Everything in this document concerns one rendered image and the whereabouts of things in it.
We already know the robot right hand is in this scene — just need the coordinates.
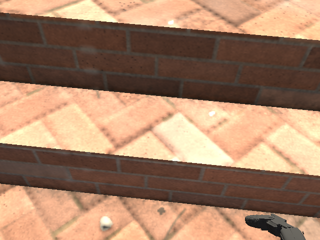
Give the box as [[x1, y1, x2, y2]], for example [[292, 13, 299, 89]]
[[245, 213, 306, 240]]

